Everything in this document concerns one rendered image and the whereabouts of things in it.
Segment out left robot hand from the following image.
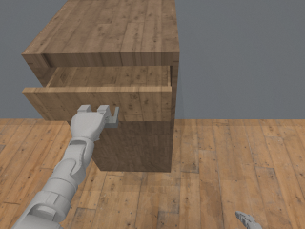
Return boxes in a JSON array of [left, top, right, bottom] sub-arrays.
[[70, 104, 112, 142]]

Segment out drawer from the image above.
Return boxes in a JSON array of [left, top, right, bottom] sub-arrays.
[[22, 65, 172, 121]]

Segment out right robot hand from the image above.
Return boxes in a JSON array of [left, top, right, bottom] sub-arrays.
[[235, 211, 262, 229]]

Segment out handle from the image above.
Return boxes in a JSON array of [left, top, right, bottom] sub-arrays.
[[104, 107, 120, 128]]

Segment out robot left upper arm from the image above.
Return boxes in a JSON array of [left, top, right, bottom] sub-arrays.
[[16, 214, 64, 229]]

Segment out cabinet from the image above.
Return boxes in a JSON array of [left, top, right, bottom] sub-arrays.
[[21, 0, 180, 173]]

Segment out robot left forearm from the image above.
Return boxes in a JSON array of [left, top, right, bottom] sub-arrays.
[[11, 136, 95, 229]]

